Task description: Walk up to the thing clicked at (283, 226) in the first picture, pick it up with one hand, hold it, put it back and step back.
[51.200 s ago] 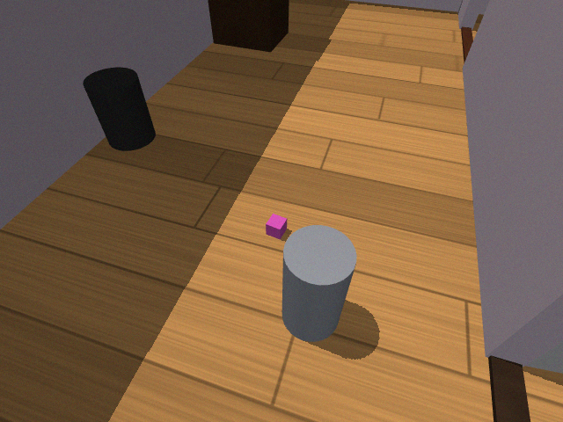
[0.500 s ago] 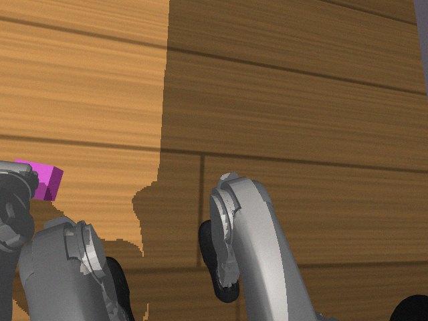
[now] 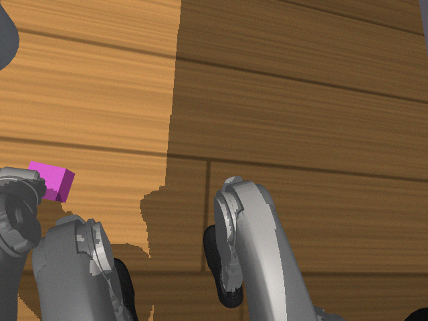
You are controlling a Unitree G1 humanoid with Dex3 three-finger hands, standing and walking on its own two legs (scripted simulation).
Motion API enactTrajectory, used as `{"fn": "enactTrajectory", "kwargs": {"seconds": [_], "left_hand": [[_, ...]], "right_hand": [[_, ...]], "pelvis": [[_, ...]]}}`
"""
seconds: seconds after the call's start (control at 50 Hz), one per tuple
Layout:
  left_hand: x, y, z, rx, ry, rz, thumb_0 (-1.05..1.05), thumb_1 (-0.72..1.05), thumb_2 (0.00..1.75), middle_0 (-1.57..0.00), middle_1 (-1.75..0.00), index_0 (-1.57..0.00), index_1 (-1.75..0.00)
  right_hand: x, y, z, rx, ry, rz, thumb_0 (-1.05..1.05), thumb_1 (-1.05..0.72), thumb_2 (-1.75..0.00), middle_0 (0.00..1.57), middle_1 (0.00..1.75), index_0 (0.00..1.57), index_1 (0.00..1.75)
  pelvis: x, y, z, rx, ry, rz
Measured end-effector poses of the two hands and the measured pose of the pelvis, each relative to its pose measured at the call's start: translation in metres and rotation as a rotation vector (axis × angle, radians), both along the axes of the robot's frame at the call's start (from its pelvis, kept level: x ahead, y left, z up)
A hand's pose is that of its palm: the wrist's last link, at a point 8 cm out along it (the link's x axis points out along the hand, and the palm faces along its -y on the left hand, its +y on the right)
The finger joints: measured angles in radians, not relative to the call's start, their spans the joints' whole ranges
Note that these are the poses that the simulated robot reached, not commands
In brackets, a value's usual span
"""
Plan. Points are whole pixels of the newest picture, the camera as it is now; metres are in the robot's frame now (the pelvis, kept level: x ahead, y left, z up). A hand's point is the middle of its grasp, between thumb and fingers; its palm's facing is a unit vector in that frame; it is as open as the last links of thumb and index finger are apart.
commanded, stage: rise first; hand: left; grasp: from above
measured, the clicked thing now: (49, 182) +0.42 +0.26 -0.30
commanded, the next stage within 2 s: none
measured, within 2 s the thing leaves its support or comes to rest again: neither
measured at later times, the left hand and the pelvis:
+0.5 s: hand (4, 184) +0.41 +0.30 -0.19, palm faces -0.06 -0.43 -0.90, open 14.1 cm; pelvis +0.00 +0.00 +0.00, yaw +0 degrees
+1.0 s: hand (4, 183) +0.41 +0.30 -0.19, palm faces -0.06 -0.43 -0.90, open 14.2 cm; pelvis +0.00 +0.00 +0.00, yaw +0 degrees
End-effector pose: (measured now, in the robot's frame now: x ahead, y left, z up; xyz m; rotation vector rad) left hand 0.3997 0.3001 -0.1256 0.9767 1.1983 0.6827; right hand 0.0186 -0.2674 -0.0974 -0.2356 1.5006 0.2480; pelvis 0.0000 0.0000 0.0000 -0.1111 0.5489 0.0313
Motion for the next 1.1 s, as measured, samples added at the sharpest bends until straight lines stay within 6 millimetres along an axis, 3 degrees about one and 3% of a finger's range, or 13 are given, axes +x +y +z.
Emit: {"fn": "enactTrajectory", "kwargs": {"seconds": [1.1], "left_hand": [[0.0062, 0.0034, -0.0064, 0.01, -0.001, -0.014, 0.0, -0.56, 1.02, -0.1, -1.01, -0.07, -1.03]], "right_hand": [[-0.0088, -0.0011, 0.006, 0.0, 0.021, 0.016, 0.0, -0.91, -0.89, 0.2, 0.3, 0.2, 0.3]], "pelvis": [[0.0006, 0.001, -0.0024, -0.011, -0.01, -0.002]]}}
